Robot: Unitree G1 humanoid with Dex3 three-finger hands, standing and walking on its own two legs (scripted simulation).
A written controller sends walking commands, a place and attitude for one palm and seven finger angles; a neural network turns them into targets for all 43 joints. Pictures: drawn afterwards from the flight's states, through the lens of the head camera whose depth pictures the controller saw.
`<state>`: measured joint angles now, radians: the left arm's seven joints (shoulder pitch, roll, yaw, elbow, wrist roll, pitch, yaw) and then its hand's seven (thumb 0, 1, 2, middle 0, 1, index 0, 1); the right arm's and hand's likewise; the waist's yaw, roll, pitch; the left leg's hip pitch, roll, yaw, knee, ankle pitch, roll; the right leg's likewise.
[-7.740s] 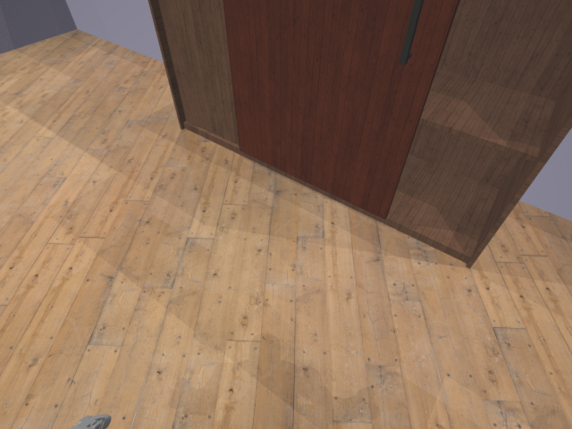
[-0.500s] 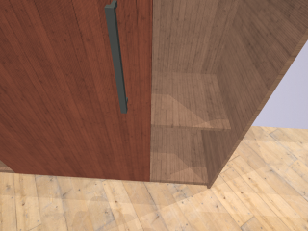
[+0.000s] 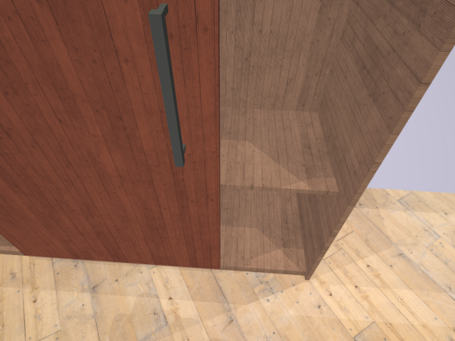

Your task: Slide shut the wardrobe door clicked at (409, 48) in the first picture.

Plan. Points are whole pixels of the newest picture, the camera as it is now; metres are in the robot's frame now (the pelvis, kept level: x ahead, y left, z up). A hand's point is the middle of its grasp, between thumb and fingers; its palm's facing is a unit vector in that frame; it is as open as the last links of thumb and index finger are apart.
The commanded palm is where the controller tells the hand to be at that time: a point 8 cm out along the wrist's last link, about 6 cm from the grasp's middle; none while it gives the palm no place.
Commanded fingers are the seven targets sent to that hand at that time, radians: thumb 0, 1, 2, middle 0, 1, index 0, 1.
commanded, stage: look again from close up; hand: left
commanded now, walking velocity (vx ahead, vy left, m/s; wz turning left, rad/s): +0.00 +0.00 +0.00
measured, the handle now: (173, 99) +0.52 +0.15 +0.17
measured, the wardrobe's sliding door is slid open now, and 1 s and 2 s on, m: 0.39 0.39 0.39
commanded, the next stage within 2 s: shuffle to correct the standing spot in 0.64 s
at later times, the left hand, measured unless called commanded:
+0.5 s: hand out of the picture -0.04 +0.14 -0.18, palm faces +0.08 -0.99 -0.15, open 7.4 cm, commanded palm none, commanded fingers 0.00 0.90 0.90 -0.20 -0.30 -0.20 -0.30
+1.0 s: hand out of the picture -0.04 +0.15 -0.19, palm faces +0.14 -0.98 -0.14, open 7.4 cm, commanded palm none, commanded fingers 0.00 0.90 0.90 -0.20 -0.30 -0.20 -0.30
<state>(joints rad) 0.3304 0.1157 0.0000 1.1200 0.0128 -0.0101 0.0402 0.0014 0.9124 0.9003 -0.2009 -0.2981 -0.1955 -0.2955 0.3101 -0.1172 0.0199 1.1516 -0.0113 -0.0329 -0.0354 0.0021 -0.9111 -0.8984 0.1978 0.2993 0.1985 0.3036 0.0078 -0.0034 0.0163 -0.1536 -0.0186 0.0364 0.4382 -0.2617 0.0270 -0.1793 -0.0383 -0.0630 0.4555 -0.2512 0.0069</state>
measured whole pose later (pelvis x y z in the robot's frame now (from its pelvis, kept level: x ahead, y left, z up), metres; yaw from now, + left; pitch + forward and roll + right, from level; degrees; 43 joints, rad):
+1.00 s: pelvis +0.02 -0.01 -0.01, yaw +2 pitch +0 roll -1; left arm 0.40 0.12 0.04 1.10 0.02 -0.01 0.03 0.00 0.91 0.90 -0.20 -0.30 -0.20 -0.30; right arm 0.38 -0.12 0.00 1.13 -0.03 -0.01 -0.02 0.00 -0.91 -0.90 0.20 0.30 0.20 0.30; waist 0.03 -0.02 -0.02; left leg -0.23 0.02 0.01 0.58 -0.35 0.01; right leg -0.21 -0.02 -0.11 0.53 -0.32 -0.02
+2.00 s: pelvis +0.02 +0.01 +0.00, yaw +2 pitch -1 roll +0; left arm 0.29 0.17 -0.01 1.06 0.01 0.00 0.03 0.00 0.91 0.90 -0.20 -0.30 -0.20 -0.30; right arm 0.29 -0.18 0.02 1.06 -0.02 -0.02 -0.02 0.00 -0.92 -0.90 0.20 0.30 0.20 0.30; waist 0.00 0.01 0.01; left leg -0.17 -0.03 0.05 0.45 -0.27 0.04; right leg -0.24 -0.03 -0.06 0.47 -0.22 -0.01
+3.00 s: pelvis +0.03 +0.00 +0.00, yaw +2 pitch -1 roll +0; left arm 0.31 0.14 -0.01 1.11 0.01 -0.01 0.04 0.00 0.91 0.90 -0.20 -0.30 -0.20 -0.30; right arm 0.28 -0.14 0.02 1.16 -0.01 -0.03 -0.03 0.00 -0.91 -0.90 0.20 0.30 0.20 0.30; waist 0.01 0.00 0.02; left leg -0.13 -0.02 0.04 0.42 -0.27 0.02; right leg -0.20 -0.02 -0.07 0.45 -0.23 -0.02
